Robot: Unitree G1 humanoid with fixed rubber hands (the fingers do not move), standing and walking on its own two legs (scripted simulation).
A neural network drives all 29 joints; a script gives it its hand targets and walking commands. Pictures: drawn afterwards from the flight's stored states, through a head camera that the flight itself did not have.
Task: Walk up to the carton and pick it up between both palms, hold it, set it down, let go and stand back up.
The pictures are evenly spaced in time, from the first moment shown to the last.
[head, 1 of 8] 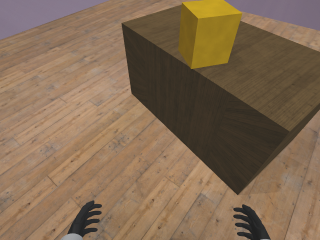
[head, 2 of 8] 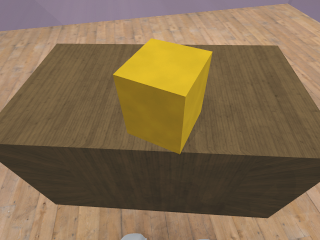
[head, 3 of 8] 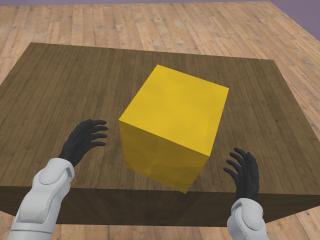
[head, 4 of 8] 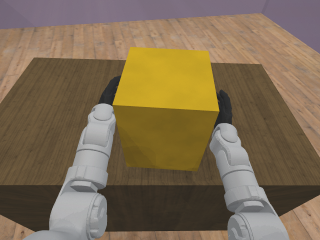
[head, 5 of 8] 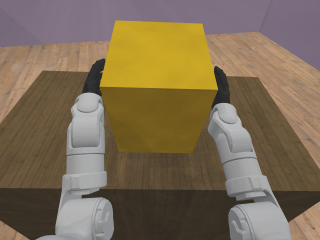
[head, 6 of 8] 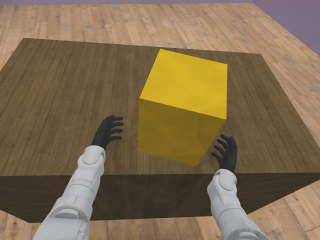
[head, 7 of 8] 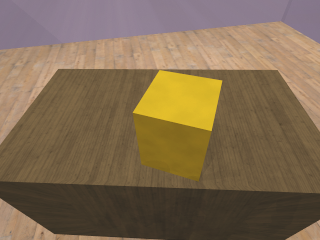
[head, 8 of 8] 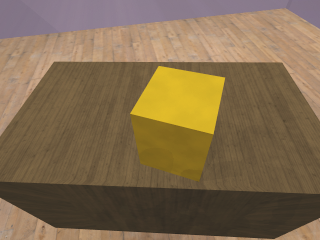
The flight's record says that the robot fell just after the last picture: no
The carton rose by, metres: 0.20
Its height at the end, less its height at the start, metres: +0.00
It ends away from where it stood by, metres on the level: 0.03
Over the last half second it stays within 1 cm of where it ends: yes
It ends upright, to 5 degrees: yes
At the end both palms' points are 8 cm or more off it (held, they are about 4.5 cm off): yes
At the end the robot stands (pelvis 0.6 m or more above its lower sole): yes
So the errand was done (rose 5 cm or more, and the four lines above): yes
